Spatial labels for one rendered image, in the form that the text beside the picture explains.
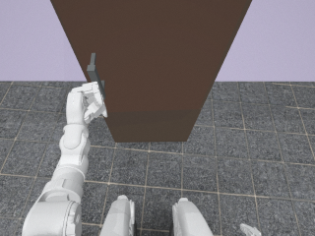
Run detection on robot left hand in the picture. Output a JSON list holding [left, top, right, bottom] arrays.
[[66, 82, 108, 128]]

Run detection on right robot shin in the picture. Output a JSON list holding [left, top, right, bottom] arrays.
[[173, 198, 188, 236]]

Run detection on handle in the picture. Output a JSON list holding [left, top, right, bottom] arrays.
[[87, 53, 106, 99]]

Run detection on left robot upper arm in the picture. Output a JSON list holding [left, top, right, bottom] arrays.
[[24, 201, 82, 236]]

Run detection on robot right thigh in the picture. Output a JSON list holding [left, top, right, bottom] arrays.
[[172, 201, 214, 236]]

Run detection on robot left forearm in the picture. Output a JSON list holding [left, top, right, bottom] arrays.
[[22, 123, 91, 236]]

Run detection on robot right hand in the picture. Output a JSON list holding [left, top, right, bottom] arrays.
[[240, 223, 262, 236]]

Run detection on cupboard door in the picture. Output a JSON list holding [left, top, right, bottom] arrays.
[[53, 0, 247, 113]]

